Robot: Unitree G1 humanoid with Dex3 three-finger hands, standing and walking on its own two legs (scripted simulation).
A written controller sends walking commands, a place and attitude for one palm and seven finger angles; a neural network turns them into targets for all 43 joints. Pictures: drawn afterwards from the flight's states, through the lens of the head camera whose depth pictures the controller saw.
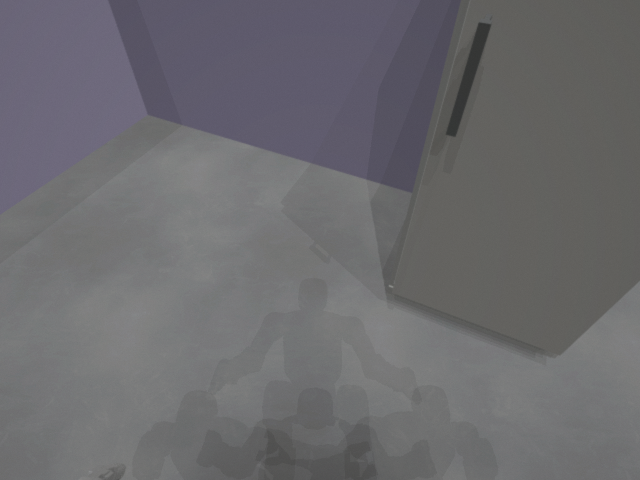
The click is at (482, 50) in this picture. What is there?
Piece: fridge door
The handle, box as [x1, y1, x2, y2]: [446, 14, 492, 136]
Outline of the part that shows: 491,14 486,14 483,19 480,19 478,23 446,134 454,136 456,133 492,20 490,19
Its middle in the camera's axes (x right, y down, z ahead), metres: +0.29 -0.31 +0.76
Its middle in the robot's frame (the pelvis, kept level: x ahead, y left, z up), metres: +0.81 -0.24 +0.13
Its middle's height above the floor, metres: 0.90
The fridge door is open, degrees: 0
